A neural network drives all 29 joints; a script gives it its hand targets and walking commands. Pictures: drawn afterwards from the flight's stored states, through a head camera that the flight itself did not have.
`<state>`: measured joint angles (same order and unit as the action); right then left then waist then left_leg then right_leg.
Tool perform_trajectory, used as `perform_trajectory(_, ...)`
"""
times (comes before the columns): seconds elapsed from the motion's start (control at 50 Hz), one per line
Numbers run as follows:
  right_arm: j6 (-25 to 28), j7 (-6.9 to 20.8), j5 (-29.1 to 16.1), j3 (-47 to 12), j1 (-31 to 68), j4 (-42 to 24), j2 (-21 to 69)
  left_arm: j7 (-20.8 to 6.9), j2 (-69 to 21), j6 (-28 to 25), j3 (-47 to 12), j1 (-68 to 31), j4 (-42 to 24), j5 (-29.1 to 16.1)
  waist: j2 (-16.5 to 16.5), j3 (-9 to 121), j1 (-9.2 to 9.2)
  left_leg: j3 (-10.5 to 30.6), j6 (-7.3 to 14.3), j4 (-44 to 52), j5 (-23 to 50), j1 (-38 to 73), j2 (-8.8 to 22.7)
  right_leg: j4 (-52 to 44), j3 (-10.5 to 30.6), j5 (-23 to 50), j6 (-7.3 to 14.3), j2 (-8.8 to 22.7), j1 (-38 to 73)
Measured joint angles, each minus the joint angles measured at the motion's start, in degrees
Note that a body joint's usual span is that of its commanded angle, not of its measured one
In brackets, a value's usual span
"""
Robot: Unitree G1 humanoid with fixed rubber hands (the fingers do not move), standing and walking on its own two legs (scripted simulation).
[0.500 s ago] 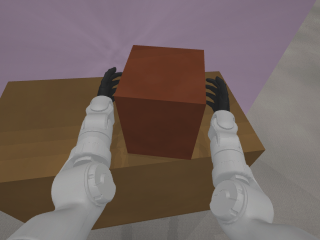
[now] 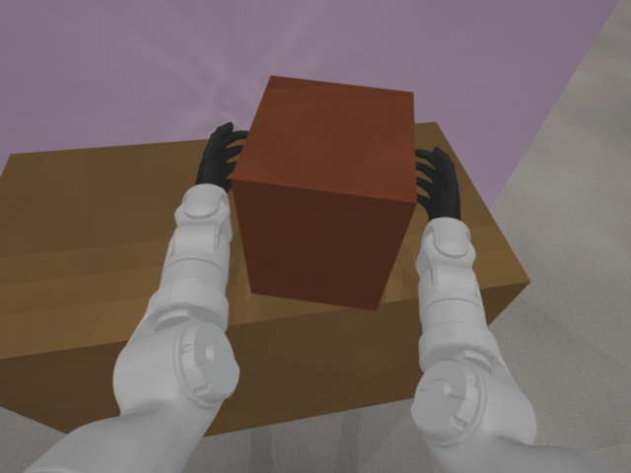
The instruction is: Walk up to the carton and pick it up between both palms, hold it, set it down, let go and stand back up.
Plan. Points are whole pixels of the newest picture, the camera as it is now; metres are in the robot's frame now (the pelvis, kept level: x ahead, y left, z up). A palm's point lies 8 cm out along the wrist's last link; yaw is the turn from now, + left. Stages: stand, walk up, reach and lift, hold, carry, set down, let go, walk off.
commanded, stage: set down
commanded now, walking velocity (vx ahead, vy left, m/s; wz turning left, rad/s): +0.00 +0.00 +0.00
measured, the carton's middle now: (326, 199) +0.48 -0.01 +0.05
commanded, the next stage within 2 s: none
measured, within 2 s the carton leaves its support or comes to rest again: neither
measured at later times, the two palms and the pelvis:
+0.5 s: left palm (215, 187) +0.44 +0.14 +0.11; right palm (441, 212) +0.40 -0.15 +0.11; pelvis +0.00 +0.00 +0.00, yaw +1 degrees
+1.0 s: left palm (215, 192) +0.44 +0.14 +0.10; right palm (443, 215) +0.40 -0.16 +0.10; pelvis +0.00 -0.02 +0.00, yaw +1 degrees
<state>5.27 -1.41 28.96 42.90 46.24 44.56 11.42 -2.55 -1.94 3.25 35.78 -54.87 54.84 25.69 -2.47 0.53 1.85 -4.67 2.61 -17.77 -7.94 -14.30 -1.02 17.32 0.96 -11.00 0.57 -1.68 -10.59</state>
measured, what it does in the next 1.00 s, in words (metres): stands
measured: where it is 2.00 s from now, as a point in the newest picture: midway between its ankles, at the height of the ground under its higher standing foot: outside the picture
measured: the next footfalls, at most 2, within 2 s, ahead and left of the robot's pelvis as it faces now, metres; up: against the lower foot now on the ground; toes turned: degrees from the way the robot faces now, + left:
none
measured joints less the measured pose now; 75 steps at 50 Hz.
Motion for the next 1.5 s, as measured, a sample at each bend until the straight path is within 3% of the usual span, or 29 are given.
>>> perform_trajectory(0.72,-1.2,0.8,4.4,1.4,0.1,-4.7,3.5,-2.5,-1.2,-2.2,4.2,1.0,-4.1,3.7,-1.1,-0.5,1.08,0.8,-0.5,-0.2,0.3,-1.0,0.0,1.9,-1.1,-1.1,0.2,0.0,-1.6)
perform_trajectory(0.92,-0.9,0.5,3.6,0.0,0.7,-2.6,2.6,-2.1,1.3,-3.7,3.1,0.3,-0.7,2.8,-1.2,0.3,1.48,1.1,-0.9,-0.6,0.4,-2.2,0.3,2.9,-1.5,-1.3,0.3,-0.2,-2.9)
perform_trajectory(1.0,-1.1,-0.9,-1.4,-5.6,0.7,3.2,-1.1,0.1,5.1,-4.9,-3.2,0.4,4.7,-1.6,-1.0,1.6,1.88,1.2,-1.2,-1.8,0.2,-4.2,0.6,3.4,-1.6,-1.2,0.8,-0.5,-4.7)
perform_trajectory(1.12,-2.3,-5.7,-17.4,-19.0,2.0,14.1,-7.5,5.0,12.3,-8.7,-19.2,-2.2,18.9,-18.2,0.5,7.4,1.95,1.0,-1.3,-6.9,-1.2,-14.2,1.9,6.4,-1.5,-1.1,1.5,-1.6,-13.8)
perform_trajectory(1.24,-1.3,-8.6,-27.6,-27.3,6.5,20.8,-11.9,5.4,16.6,-13.1,-27.9,-7.8,30.1,-29.3,0.3,11.7,2.09,1.1,-1.4,-10.5,-2.0,-21.5,2.4,9.5,-1.7,-1.7,1.6,-2.0,-20.9)
perform_trajectory(1.38,-0.5,-7.4,-34.0,-30.2,14.0,27.8,-17.1,4.9,19.7,-14.0,-36.4,-11.6,30.7,-35.6,0.7,13.1,2.71,2.9,-1.6,-13.0,-2.3,-25.6,2.7,9.4,-3.4,-1.3,1.9,-2.4,-23.3)
perform_trajectory(1.5,-2.3,-6.5,-38.7,-33.5,16.2,28.2,-20.2,4.1,21.1,-11.3,-38.2,-12.7,28.1,-37.8,0.3,12.8,2.97,3.1,-1.6,-11.8,-1.5,-25.0,2.8,7.3,-3.6,0.0,1.8,-2.6,-22.2)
